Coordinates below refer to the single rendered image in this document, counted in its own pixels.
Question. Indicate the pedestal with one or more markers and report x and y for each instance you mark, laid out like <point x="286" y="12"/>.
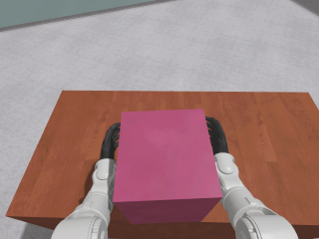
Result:
<point x="272" y="136"/>

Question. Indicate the robot right upper arm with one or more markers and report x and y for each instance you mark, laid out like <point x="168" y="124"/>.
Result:
<point x="264" y="227"/>

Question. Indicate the robot left upper arm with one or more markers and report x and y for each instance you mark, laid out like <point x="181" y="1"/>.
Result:
<point x="93" y="227"/>

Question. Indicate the robot right forearm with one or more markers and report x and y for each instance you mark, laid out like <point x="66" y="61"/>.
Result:
<point x="236" y="198"/>

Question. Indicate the left robot hand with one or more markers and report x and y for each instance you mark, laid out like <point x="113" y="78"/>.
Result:
<point x="109" y="144"/>

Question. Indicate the right robot hand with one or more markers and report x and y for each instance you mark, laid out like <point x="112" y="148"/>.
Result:
<point x="217" y="136"/>

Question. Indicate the robot left forearm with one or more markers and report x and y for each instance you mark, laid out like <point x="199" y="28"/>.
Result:
<point x="99" y="200"/>

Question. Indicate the carton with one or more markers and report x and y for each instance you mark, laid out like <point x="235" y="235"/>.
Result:
<point x="165" y="168"/>

